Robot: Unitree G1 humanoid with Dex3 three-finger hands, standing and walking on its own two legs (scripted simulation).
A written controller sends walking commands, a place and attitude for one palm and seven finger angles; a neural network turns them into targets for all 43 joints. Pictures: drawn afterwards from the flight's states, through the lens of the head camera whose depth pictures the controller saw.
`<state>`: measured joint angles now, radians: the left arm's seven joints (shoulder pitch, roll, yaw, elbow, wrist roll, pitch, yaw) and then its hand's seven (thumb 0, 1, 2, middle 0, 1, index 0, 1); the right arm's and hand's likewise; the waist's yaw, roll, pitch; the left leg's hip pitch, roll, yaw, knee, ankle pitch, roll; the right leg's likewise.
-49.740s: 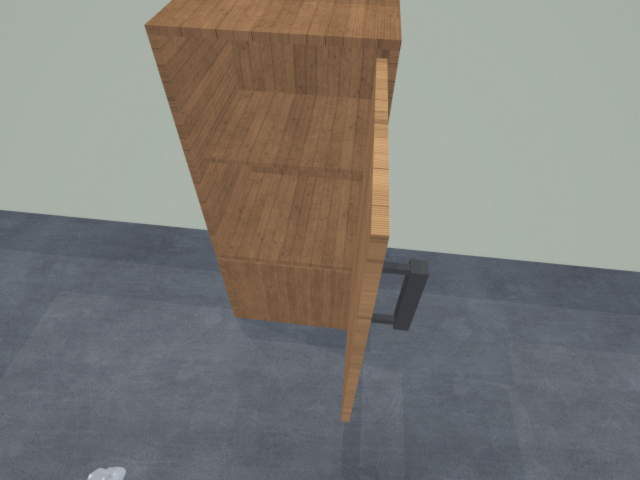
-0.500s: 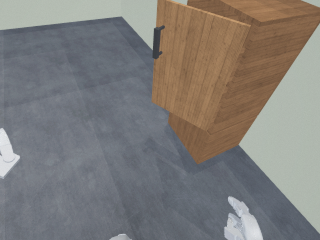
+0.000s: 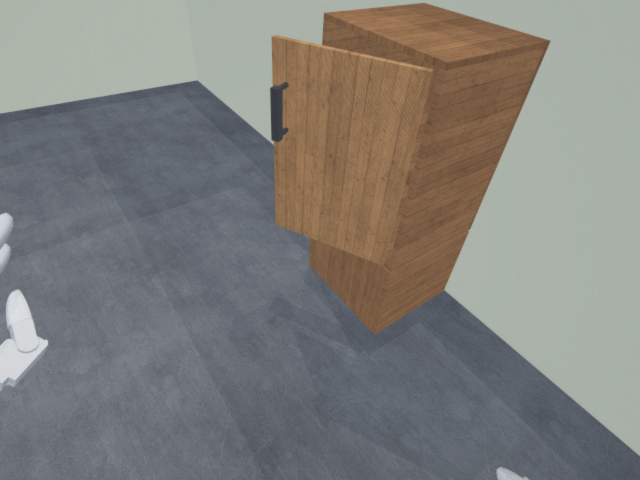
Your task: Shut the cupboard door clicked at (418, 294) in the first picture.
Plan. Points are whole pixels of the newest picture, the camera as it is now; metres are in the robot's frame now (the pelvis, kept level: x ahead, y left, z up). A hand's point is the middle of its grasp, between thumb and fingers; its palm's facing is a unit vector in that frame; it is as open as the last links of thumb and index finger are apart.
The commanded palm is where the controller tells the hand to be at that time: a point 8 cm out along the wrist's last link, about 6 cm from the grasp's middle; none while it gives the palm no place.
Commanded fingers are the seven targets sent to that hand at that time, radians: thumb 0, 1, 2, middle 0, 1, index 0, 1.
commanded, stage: stop stepping back and stand still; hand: left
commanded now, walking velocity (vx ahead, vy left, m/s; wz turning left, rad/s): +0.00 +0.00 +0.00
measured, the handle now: (280, 111) +0.98 +0.15 +0.04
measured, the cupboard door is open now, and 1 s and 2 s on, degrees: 28 28 28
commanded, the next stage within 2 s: let the arm hang, fingers relaxed in 0.66 s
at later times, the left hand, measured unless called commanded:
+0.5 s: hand out of the picture +0.17 +0.31 +0.17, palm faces +0.47 -0.80 -0.37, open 7.4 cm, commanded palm +0.12 +0.34 +0.19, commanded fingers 0.00 0.90 0.90 -0.20 -0.30 -0.20 -0.30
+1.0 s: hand out of the picture +0.08 +0.25 -0.13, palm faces -0.05 -0.96 -0.26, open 7.4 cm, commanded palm none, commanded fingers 0.00 0.90 0.90 -0.20 -0.30 -0.20 -0.30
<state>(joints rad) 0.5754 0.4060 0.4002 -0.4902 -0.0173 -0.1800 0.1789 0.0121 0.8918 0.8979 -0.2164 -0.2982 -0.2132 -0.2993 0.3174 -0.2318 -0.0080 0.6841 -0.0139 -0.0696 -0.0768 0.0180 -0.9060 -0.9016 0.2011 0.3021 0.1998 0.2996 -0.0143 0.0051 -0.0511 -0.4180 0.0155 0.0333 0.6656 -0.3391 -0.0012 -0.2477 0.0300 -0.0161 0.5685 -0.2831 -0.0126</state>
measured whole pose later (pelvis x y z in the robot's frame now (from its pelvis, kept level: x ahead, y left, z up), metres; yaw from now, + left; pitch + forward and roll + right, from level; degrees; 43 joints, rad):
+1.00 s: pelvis -0.03 +0.05 +0.00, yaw -1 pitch -1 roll -1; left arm 0.28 0.24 0.01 0.70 0.03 0.07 0.00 0.01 0.91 0.90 -0.20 -0.29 -0.20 -0.30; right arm 0.16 -0.29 0.02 0.86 -0.02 -0.01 0.01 0.01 -0.91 -0.90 0.20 0.30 0.20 0.30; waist -0.03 0.02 0.00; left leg -0.38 -0.04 0.07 0.52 -0.14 0.08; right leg -0.23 0.01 -0.01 0.56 -0.32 0.00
